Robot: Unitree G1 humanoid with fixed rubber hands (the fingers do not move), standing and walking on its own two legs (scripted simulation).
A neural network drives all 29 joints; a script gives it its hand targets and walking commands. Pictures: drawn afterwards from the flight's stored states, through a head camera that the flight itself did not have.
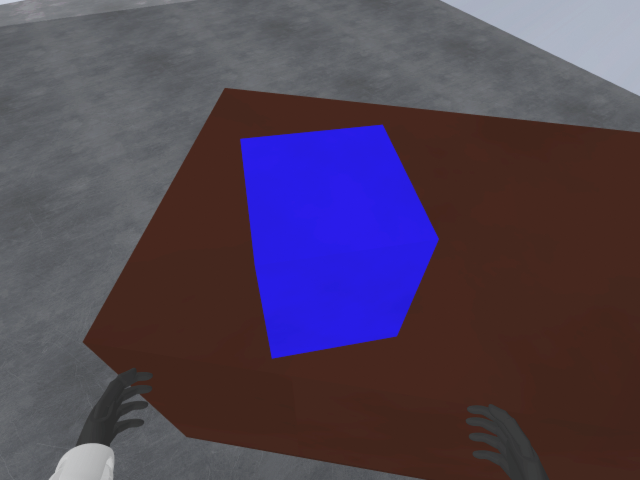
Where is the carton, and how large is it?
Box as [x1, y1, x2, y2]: [240, 125, 438, 358]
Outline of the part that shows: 382,125 240,139 255,269 272,358 395,336 398,332 438,238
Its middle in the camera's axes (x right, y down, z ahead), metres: +0.01 +0.01 +0.57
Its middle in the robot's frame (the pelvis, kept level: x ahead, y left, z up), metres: +0.42 +0.03 +0.01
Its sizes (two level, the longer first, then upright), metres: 0.210 0.200 0.250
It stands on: a pedestal, 0.67 m high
